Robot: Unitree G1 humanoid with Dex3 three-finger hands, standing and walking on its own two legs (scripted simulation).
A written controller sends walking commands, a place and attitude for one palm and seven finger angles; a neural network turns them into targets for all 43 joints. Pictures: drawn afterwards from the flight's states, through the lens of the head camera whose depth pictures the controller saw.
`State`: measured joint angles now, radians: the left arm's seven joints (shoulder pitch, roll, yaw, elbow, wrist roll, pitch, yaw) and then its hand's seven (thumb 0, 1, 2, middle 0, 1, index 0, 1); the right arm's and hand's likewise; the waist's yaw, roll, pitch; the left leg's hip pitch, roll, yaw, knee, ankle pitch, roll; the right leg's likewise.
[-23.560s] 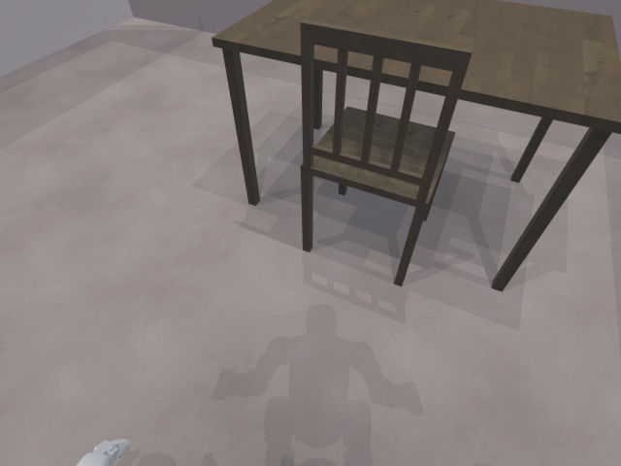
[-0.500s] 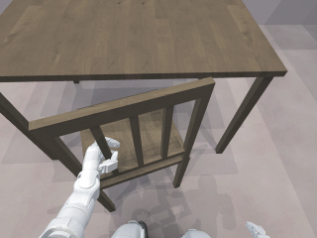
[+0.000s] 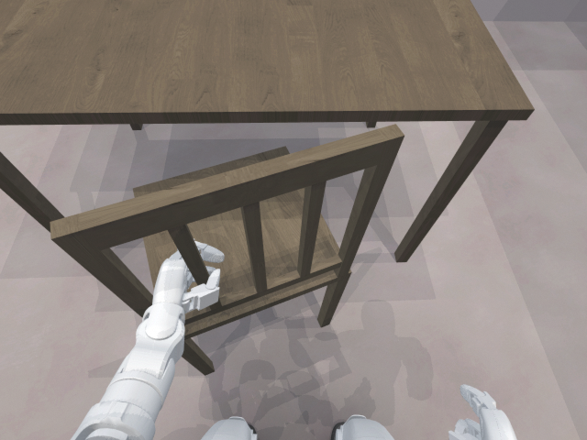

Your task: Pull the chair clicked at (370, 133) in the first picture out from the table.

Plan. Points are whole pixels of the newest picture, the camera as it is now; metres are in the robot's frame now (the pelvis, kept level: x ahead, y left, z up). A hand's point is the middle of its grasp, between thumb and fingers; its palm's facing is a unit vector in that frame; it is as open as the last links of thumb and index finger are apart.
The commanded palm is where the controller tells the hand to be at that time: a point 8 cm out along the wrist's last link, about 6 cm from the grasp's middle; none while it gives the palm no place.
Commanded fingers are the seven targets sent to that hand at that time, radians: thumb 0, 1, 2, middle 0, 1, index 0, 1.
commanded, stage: step backward, pulling the chair out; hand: left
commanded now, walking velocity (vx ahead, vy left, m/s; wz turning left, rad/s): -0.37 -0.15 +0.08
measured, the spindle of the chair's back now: (256, 252) +0.39 +0.08 -0.07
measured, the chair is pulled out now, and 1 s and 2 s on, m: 0.16 0.30 0.45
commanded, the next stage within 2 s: stop walking, hand still on the chair in 1.98 s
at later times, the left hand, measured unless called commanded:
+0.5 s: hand (213, 327) +0.27 +0.13 -0.06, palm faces -0.01 -0.98 -0.18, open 5.2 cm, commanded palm +0.23 +0.18 -0.06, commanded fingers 0.00 0.90 0.90 -0.50 -1.45 -0.50 -1.45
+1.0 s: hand (211, 390) +0.18 +0.12 -0.06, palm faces -0.03 -0.98 -0.17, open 5.3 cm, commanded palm +0.15 +0.17 -0.06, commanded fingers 0.00 0.90 0.90 -0.50 -1.45 -0.50 -1.45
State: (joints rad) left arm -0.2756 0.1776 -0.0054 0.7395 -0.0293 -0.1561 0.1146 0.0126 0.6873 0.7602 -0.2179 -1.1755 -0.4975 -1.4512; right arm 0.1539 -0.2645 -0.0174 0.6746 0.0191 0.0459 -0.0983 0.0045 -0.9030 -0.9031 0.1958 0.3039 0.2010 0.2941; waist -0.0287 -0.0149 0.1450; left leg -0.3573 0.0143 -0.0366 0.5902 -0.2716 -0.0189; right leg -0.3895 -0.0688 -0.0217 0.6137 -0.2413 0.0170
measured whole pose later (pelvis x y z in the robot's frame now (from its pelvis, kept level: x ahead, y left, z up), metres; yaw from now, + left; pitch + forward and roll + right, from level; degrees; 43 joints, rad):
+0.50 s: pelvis -0.06 +0.00 +0.00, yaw +0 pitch +2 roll +0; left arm -0.26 0.17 -0.03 0.65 -0.02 -0.11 0.12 0.00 0.70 0.73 -0.16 -1.18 -0.48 -1.45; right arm 0.15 -0.25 -0.01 0.64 0.01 0.07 -0.09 0.00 -0.90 -0.90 0.20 0.30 0.20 0.29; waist -0.04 -0.02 0.16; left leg -0.36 0.03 -0.03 0.58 -0.26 -0.03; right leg -0.39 -0.07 -0.05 0.63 -0.32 0.01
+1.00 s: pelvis -0.14 +0.00 +0.00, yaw +3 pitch +2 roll +1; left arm -0.30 0.14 -0.07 0.67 -0.02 -0.11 0.12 0.00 0.69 0.75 -0.12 -1.15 -0.48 -1.45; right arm 0.13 -0.27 -0.02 0.64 0.03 0.08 -0.11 0.00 -0.90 -0.90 0.20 0.30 0.20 0.29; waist -0.05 -0.02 0.18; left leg -0.30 0.03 -0.01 0.55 -0.29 -0.04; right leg -0.41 -0.11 -0.06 0.61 -0.23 0.02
